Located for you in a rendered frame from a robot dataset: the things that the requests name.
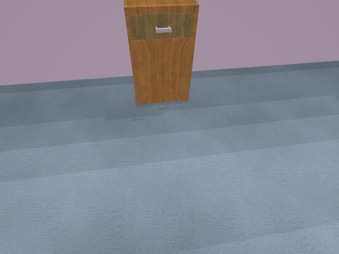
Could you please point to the cabinet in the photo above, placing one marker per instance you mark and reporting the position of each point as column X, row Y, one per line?
column 161, row 68

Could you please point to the drawer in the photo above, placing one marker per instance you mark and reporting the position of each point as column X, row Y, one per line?
column 143, row 25

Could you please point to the handle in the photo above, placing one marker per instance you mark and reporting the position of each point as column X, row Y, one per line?
column 162, row 30

